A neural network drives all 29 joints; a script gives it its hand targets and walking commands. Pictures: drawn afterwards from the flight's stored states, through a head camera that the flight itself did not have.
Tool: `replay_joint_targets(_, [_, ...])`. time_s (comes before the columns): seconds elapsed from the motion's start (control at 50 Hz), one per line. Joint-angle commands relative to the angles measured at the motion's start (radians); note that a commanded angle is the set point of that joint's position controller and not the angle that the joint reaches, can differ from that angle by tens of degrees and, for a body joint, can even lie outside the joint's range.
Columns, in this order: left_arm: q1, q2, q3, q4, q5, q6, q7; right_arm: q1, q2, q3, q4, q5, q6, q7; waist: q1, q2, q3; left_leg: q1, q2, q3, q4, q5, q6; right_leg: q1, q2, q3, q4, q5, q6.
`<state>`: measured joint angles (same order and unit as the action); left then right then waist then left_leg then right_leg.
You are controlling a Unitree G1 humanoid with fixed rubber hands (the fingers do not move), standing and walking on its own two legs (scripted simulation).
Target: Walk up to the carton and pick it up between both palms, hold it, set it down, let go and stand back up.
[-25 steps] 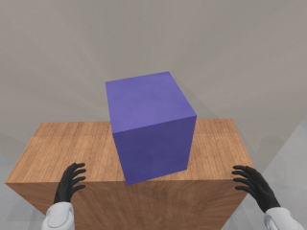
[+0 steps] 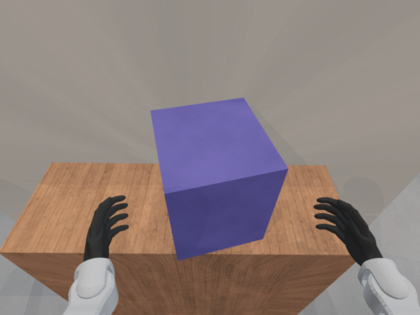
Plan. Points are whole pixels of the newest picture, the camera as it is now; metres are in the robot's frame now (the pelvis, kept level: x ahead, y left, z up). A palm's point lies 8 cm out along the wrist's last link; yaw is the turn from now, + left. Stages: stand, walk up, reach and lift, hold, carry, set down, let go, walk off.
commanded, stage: reach and lift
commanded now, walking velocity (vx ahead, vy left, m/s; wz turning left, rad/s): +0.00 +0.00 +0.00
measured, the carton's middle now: (210, 179) +0.39 -0.01 +0.04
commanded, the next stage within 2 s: none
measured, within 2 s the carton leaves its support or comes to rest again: neither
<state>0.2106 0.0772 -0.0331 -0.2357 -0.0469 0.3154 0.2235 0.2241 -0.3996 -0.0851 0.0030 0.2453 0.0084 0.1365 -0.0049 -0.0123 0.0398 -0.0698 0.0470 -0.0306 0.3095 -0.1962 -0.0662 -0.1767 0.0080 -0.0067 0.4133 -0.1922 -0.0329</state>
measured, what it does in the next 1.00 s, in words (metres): stands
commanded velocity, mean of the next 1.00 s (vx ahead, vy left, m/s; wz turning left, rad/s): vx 0.00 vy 0.00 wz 0.00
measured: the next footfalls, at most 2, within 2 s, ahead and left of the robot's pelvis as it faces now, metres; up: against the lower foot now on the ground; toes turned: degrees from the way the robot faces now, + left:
none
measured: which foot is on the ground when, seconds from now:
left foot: down 0.00-1.00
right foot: down 0.00-1.00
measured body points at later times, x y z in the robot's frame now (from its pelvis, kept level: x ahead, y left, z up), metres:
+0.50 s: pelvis -0.01 +0.00 +0.00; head -0.01 +0.00 +0.45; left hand +0.28 +0.19 +0.11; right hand +0.33 -0.24 +0.12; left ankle -0.02 +0.17 -0.74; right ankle +0.02 -0.10 -0.74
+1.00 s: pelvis -0.01 +0.00 +0.00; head -0.01 -0.01 +0.45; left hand +0.33 +0.19 +0.15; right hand +0.39 -0.24 +0.18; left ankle -0.02 +0.17 -0.74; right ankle +0.02 -0.10 -0.75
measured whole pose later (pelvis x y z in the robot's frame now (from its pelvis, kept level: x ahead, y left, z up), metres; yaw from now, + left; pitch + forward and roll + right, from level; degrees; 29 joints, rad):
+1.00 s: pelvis -0.01 +0.00 +0.00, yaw +0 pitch -3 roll +1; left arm -0.35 0.08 0.14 -0.15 -0.05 0.78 0.22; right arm -0.62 -0.50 0.01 0.45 0.37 0.35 0.07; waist 0.01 0.00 0.04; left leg -0.07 0.05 -0.03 0.31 -0.19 -0.07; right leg -0.18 0.01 0.00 0.40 -0.18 -0.03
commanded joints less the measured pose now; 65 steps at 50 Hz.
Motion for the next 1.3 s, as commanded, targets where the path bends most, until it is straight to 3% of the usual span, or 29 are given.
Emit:
replay_joint_targets(0.0, [-0.089, -0.055, 0.022, -0.275, 0.039, 0.052, 0.0, -0.141, -0.179, 0.015, -0.149, 0.138, 0.022, -0.033, 0.053, -0.038, -0.164, 0.041, -0.059, 0.057, -0.038, 0.266, 0.023, 0.161, 0.042, 0.062, -0.13, 0.25, -0.006])
replay_joint_targets(0.06, [-0.209, -0.025, 0.02, -0.284, -0.006, 0.085, -0.001, -0.26, -0.19, 0.001, -0.148, 0.132, 0.055, -0.047, 0.032, -0.083, -0.155, 0.002, -0.062, 0.066, -0.041, 0.192, 0.036, 0.136, 0.035, 0.074, -0.123, 0.213, 0.012])
replay_joint_targets(0.08, [-0.15, -0.036, 0.034, -0.289, 0.007, 0.1, -0.001, -0.223, -0.178, 0.023, -0.145, 0.143, 0.069, -0.045, 0.056, -0.052, -0.125, 0.006, -0.061, 0.066, -0.048, 0.198, 0.037, 0.136, 0.032, 0.072, -0.133, 0.204, 0.008])
replay_joint_targets(0.18, [-0.343, 0.025, 0.093, -0.26, -0.035, 0.174, 0.013, -0.397, -0.17, 0.006, -0.133, 0.125, 0.148, -0.071, 0.071, -0.104, -0.112, -0.103, -0.059, 0.078, -0.083, 0.005, 0.058, 0.116, 0.0, 0.126, -0.159, -0.015, 0.032])
replay_joint_targets(0.28, [-0.492, 0.055, 0.147, -0.262, -0.074, 0.233, 0.025, -0.55, -0.165, 0.035, -0.091, 0.138, 0.206, -0.074, 0.093, -0.138, -0.172, -0.123, -0.055, 0.087, -0.085, 0.005, 0.071, 0.127, -0.015, 0.14, -0.16, -0.052, 0.049])
replay_joint_targets(0.3, [-0.484, 0.057, 0.144, -0.249, -0.068, 0.245, 0.025, -0.535, -0.174, 0.02, -0.068, 0.139, 0.218, -0.078, 0.076, -0.147, -0.16, -0.118, -0.056, 0.088, -0.084, 0.009, 0.069, 0.123, -0.01, 0.143, -0.163, -0.054, 0.051])
replay_joint_targets(0.36, [-0.555, 0.054, 0.147, -0.142, -0.044, 0.298, 0.015, -0.613, -0.185, 0.021, 0.115, 0.154, 0.264, -0.065, 0.065, -0.068, -0.117, -0.118, -0.045, 0.072, -0.107, -0.046, 0.056, 0.081, -0.008, 0.121, -0.172, -0.101, 0.031])
replay_joint_targets(0.44, [-0.546, 0.031, 0.119, -0.213, -0.025, 0.356, 0.005, -0.65, -0.21, 0.016, 0.11, 0.175, 0.261, -0.068, 0.025, -0.025, -0.221, -0.049, -0.05, 0.078, -0.07, 0.123, 0.038, 0.146, 0.027, 0.07, -0.132, 0.154, 0.025])
replay_joint_targets(0.52, [-0.637, 0.055, 0.151, -0.231, -0.027, 0.381, -0.007, -0.789, -0.231, 0.039, 0.055, 0.195, 0.248, -0.084, 0.044, -0.044, -0.294, -0.046, -0.067, 0.075, -0.023, 0.261, 0.041, 0.199, 0.028, 0.076, -0.106, 0.328, 0.038])
replay_joint_targets(0.54, [-0.646, 0.054, 0.145, -0.241, -0.018, 0.381, -0.006, -0.802, -0.235, 0.037, 0.072, 0.199, 0.253, -0.084, 0.034, 0.002, -0.311, -0.038, -0.068, 0.084, -0.026, 0.25, 0.029, 0.183, 0.035, 0.064, -0.101, 0.293, 0.033])
replay_joint_targets(0.56, [-0.585, 0.045, 0.154, -0.27, -0.012, 0.386, -0.004, -0.752, -0.242, 0.046, 0.047, 0.209, 0.251, -0.085, 0.044, -0.033, -0.311, -0.017, -0.064, 0.082, -0.027, 0.265, 0.033, 0.201, 0.044, 0.05, -0.098, 0.314, 0.042])
replay_joint_targets(0.58, [-0.625, 0.061, 0.167, -0.287, -0.017, 0.388, 0.002, -0.8, -0.259, 0.03, 0.076, 0.204, 0.259, -0.085, 0.061, -0.002, -0.323, -0.034, -0.063, 0.082, -0.026, 0.284, 0.027, 0.208, 0.041, 0.058, -0.093, 0.315, 0.037])
replay_joint_targets(0.62, [-0.648, 0.042, 0.154, -0.284, -0.02, 0.41, 0.002, -0.818, -0.275, 0.006, 0.124, 0.201, 0.271, -0.088, 0.021, 0.005, -0.305, -0.017, -0.061, 0.076, -0.022, 0.275, 0.016, 0.182, 0.046, 0.052, -0.09, 0.303, 0.033])
replay_joint_targets(0.66, [-0.711, 0.073, 0.174, -0.246, -0.014, 0.422, 0.0, -0.901, -0.28, 0.028, 0.173, 0.214, 0.285, -0.085, 0.043, 0.006, -0.288, -0.029, -0.058, 0.075, -0.033, 0.245, 0.025, 0.161, 0.04, 0.055, -0.1, 0.276, 0.035])
replay_joint_targets(0.68, [-0.663, 0.044, 0.162, -0.233, -0.009, 0.425, -0.003, -0.854, -0.278, 0.033, 0.219, 0.211, 0.288, -0.08, 0.029, 0.005, -0.272, -0.021, -0.059, 0.07, -0.031, 0.267, 0.025, 0.164, 0.043, 0.055, -0.101, 0.286, 0.034])
replay_joint_targets(0.72, [-0.728, 0.077, 0.19, -0.219, -0.02, 0.433, -0.001, -0.929, -0.276, 0.05, 0.205, 0.215, 0.298, -0.081, 0.049, -0.054, -0.304, -0.053, -0.054, 0.072, -0.038, 0.202, 0.038, 0.183, 0.032, 0.066, -0.111, 0.254, 0.047])
replay_joint_targets(0.76, [-0.791, 0.095, 0.172, -0.195, -0.046, 0.428, -0.003, -0.998, -0.284, 0.042, 0.202, 0.22, 0.294, -0.079, 0.038, -0.06, -0.346, -0.083, -0.062, 0.071, -0.042, 0.168, 0.047, 0.202, 0.031, 0.066, -0.099, 0.248, 0.05])
replay_joint_targets(0.8, [-0.846, 0.128, 0.213, -0.101, -0.044, 0.429, 0.0, -1.077, -0.275, 0.077, 0.251, 0.232, 0.3, -0.07, 0.079, -0.081, -0.306, -0.136, -0.062, 0.078, -0.055, 0.103, 0.057, 0.18, 0.021, 0.083, -0.113, 0.173, 0.062])
replay_joint_targets(0.82, [-0.89, 0.125, 0.21, -0.06, -0.056, 0.434, 0.001, -1.121, -0.269, 0.075, 0.294, 0.23, 0.306, -0.066, 0.069, -0.087, -0.314, -0.157, -0.064, 0.075, -0.062, 0.063, 0.058, 0.18, 0.012, 0.093, -0.122, 0.12, 0.066])
replay_joint_targets(0.92, [-0.916, 0.134, 0.25, 0.054, -0.029, 0.453, -0.01, -1.169, -0.267, 0.124, 0.368, 0.248, 0.325, -0.06, 0.118, -0.108, -0.332, -0.16, -0.053, 0.073, -0.072, 0.077, 0.063, 0.199, 0.007, 0.09, -0.133, 0.108, 0.074])
replay_joint_targets(0.98, [-0.992, 0.148, 0.251, 0.047, -0.032, 0.456, -0.003, -1.257, -0.298, 0.098, 0.372, 0.246, 0.323, -0.058, 0.107, -0.099, -0.371, -0.171, -0.058, 0.068, -0.059, 0.094, 0.057, 0.202, 0.023, 0.076, -0.113, 0.158, 0.066])
replay_joint_targets(1.0, [-1.066, 0.169, 0.242, 0.043, -0.022, 0.451, 0.001, -1.289, -0.304, 0.082, 0.43, 0.239, 0.322, -0.057, 0.098, -0.047, -0.377, -0.179, -0.061, 0.075, -0.061, 0.073, 0.045, 0.2, 0.022, 0.082, -0.112, 0.135, 0.065])
replay_joint_targets(1.02, [-1.039, 0.145, 0.236, 0.053, -0.028, 0.456, 0.009, -1.292, -0.315, 0.084, 0.439, 0.236, 0.318, -0.051, 0.104, -0.067, -0.402, -0.152, -0.051, 0.071, -0.062, 0.089, 0.045, 0.202, 0.033, 0.067, -0.103, 0.143, 0.063])
replay_joint_targets(1.04, [-1.081, 0.14, 0.2, 0.017, -0.054, 0.444, 0.008, -1.299, -0.304, 0.067, 0.461, 0.233, 0.313, -0.049, 0.059, -0.046, -0.414, -0.139, -0.055, 0.068, -0.057, 0.105, 0.037, 0.175, 0.041, 0.04, -0.095, 0.18, 0.058])
replay_joint_targets(1.06, [-1.116, 0.173, 0.213, 0.041, -0.041, 0.451, 0.008, -1.345, -0.313, 0.083, 0.469, 0.234, 0.319, -0.047, 0.092, -0.037, -0.422, -0.157, -0.061, 0.073, -0.044, 0.117, 0.04, 0.174, 0.05, 0.043, -0.08, 0.211, 0.052])
replay_joint_targets(1.1, [-1.129, 0.166, 0.201, 0.09, -0.047, 0.447, 0.008, -1.351, -0.303, 0.087, 0.551, 0.232, 0.324, -0.046, 0.065, -0.018, -0.394, -0.177, -0.063, 0.07, -0.048, 0.086, 0.036, 0.184, 0.039, 0.049, -0.094, 0.187, 0.061])
replay_joint_targets(1.22, [-1.167, 0.155, 0.224, 0.179, -0.032, 0.468, 0.004, -1.445, -0.315, 0.117, 0.616, 0.237, 0.324, -0.045, 0.095, -0.043, -0.424, -0.166, -0.063, 0.073, -0.038, 0.131, 0.041, 0.217, 0.042, 0.04, -0.085, 0.287, 0.073])
replay_joint_targets(1.26, [-1.158, 0.184, 0.246, 0.163, -0.037, 0.46, -0.007, -1.444, -0.29, 0.158, 0.591, 0.263, 0.323, -0.05, 0.114, -0.078, -0.456, -0.162, -0.07, 0.079, -0.028, 0.203, 0.042, 0.265, 0.035, 0.041, -0.076, 0.409, 0.085])
replay_joint_targets(1.28, [-1.181, 0.181, 0.247, 0.175, -0.022, 0.456, -0.01, -1.476, -0.308, 0.176, 0.571, 0.275, 0.314, -0.052, 0.127, -0.052, -0.48, -0.172, -0.074, 0.081, -0.023, 0.216, 0.038, 0.288, 0.033, 0.046, -0.066, 0.46, 0.083])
